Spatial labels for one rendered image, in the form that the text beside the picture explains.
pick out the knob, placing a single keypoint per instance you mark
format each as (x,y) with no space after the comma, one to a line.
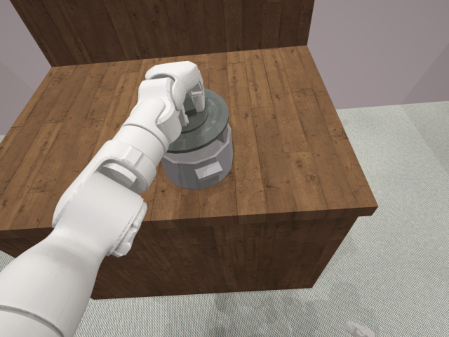
(189,107)

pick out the left robot upper arm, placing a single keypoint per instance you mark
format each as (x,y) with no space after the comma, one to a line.
(44,292)

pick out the left robot forearm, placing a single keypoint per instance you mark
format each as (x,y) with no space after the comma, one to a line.
(133,154)

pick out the table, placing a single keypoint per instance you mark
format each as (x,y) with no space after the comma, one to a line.
(295,188)

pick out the robot right hand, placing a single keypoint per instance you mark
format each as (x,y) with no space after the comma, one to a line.
(356,330)

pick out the pot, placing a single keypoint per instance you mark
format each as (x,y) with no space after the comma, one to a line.
(201,168)

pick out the robot left hand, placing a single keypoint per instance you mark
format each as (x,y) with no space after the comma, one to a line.
(191,77)

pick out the lid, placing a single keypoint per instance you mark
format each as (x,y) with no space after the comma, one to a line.
(203,128)

